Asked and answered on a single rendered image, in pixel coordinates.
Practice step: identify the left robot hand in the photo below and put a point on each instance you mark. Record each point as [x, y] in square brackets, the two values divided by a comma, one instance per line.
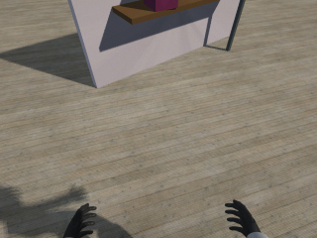
[74, 227]

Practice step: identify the table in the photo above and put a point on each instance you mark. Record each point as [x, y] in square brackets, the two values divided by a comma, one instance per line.
[137, 12]

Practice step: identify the right robot hand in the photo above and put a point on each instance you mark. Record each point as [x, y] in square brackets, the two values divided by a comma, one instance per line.
[246, 220]

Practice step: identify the carton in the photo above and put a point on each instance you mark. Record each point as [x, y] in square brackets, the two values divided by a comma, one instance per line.
[161, 5]

